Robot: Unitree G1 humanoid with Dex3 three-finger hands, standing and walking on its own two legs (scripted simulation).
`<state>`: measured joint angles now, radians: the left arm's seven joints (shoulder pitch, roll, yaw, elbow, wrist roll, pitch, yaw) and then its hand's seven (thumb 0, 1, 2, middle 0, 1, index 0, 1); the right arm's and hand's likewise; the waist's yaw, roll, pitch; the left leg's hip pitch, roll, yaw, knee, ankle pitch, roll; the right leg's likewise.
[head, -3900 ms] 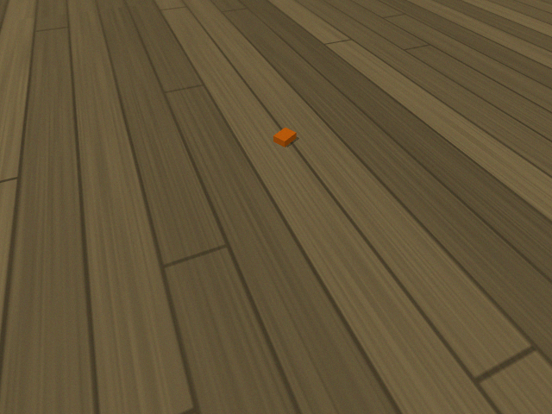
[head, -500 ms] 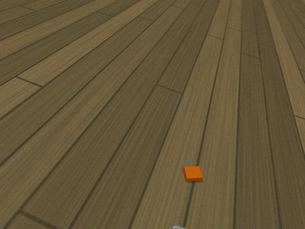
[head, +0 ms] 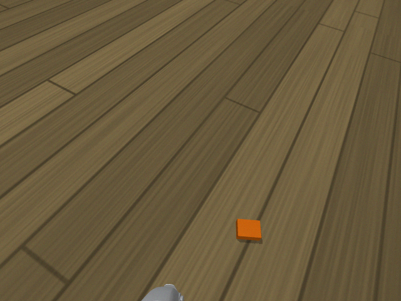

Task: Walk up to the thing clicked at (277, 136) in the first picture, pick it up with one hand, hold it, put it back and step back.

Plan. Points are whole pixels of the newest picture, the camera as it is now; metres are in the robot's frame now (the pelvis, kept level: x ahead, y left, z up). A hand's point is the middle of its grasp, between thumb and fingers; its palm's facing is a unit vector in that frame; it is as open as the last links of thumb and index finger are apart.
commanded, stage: walk up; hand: left
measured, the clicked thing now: (248, 229) +0.56 -0.23 -0.74
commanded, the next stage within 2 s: none
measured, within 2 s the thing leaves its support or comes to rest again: neither
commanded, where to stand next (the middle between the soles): +0.17 -0.51 m, yaw +2 degrees
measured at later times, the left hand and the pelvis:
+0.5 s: hand out of the picture +0.15 +0.09 -0.16, palm faces -0.09 -0.90 -0.42, open 7.4 cm; pelvis +0.03 -0.21 -0.04, yaw -3 degrees
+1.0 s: hand out of the picture +0.15 -0.09 -0.17, palm faces -0.10 -0.95 -0.31, open 7.4 cm; pelvis +0.05 -0.37 -0.01, yaw -2 degrees
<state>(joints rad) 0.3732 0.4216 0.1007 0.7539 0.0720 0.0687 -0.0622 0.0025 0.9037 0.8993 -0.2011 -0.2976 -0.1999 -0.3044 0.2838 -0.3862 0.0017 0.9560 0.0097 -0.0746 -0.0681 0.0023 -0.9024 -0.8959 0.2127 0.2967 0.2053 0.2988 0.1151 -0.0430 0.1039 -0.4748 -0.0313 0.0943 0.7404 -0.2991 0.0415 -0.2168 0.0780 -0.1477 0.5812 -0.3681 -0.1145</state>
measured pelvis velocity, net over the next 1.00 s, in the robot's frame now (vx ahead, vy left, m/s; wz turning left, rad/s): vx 0.05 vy -0.37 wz -0.03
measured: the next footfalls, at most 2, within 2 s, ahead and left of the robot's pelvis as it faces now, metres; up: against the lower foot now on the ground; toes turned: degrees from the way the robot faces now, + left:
left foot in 0.04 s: +0.12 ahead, +0.06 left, +0.00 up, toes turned +4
right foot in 0.44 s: +0.10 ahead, -0.38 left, +0.00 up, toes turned -3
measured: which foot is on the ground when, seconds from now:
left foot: up 0.00-0.02, down 0.04-0.46, up 0.48-0.72, down 0.74-1.00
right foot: down 0.00-0.04, up 0.06-0.42, down 0.44-0.74, up 0.76-1.00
